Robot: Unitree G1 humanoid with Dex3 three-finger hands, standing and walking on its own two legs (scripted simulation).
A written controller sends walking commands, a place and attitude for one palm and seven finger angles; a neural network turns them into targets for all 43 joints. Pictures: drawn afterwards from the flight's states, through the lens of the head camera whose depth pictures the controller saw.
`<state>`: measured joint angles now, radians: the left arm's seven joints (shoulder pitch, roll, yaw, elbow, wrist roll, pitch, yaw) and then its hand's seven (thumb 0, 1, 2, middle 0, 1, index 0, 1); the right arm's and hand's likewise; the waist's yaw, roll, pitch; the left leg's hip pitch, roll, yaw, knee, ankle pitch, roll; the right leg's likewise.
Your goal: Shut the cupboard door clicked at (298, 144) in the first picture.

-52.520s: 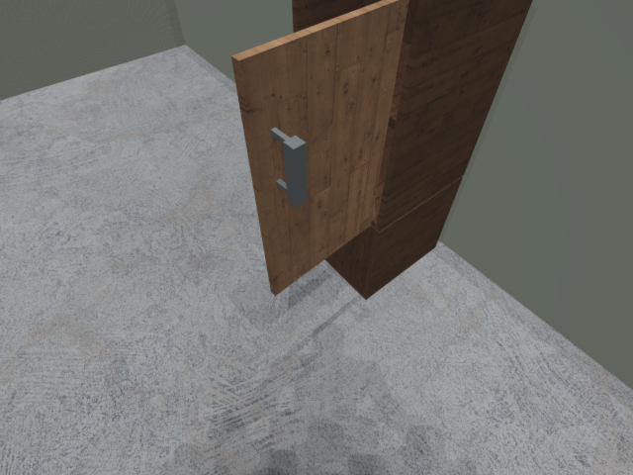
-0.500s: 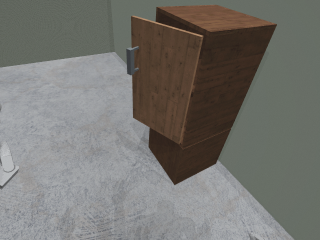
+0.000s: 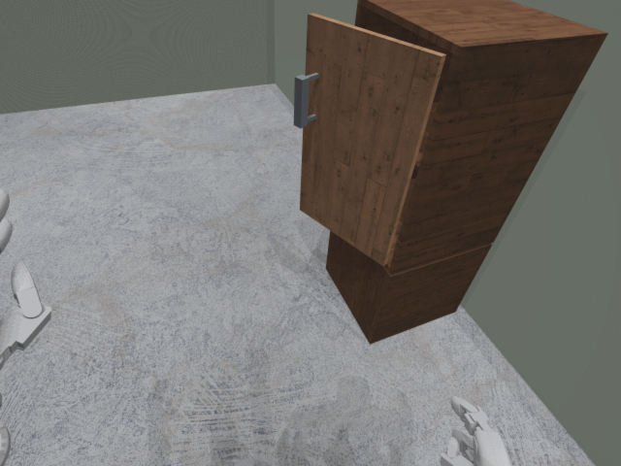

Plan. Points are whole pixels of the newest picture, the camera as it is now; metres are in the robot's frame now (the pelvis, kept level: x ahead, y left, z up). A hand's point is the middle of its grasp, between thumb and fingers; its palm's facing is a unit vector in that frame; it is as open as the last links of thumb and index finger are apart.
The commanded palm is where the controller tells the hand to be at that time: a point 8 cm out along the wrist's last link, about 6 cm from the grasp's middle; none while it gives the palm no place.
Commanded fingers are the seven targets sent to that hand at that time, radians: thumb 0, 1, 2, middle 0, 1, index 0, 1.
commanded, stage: stop stepping back and stand still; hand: left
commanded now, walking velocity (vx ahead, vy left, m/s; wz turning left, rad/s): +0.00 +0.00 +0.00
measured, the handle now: (307, 99) +0.94 +0.06 +0.07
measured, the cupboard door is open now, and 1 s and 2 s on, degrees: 23 23 23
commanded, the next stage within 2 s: let the arm hang, fingers relaxed in 0.16 s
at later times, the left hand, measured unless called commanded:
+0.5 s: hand out of the picture +0.11 +0.21 -0.14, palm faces -0.12 -0.96 -0.26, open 7.4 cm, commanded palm none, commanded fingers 0.00 0.90 0.90 -0.20 -0.30 -0.20 -0.30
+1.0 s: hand out of the picture -0.04 +0.21 -0.17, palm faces -0.03 -0.97 -0.25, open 7.4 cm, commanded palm none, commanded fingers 0.00 0.90 0.90 -0.20 -0.30 -0.20 -0.30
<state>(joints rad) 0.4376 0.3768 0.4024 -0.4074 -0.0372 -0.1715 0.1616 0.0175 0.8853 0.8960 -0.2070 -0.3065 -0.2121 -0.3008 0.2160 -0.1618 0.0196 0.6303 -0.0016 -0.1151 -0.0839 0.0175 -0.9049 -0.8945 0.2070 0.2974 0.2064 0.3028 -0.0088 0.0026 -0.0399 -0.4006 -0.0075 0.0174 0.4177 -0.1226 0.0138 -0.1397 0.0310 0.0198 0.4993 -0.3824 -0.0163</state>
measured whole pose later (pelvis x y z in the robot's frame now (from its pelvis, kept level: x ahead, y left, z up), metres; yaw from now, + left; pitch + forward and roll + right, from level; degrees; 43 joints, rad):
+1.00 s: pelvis +0.00 +0.00 +0.00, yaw -3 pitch -1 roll -1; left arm 0.37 0.22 0.01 1.17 0.02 0.01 0.03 0.01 0.91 0.90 -0.20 -0.30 -0.20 -0.30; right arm 0.28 -0.19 -0.02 1.12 -0.01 0.02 -0.02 0.01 -0.91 -0.89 0.21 0.30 0.20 0.30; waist 0.00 0.02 0.01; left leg -0.30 0.00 0.03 0.43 -0.11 0.03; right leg -0.13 0.01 0.03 0.43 -0.28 0.01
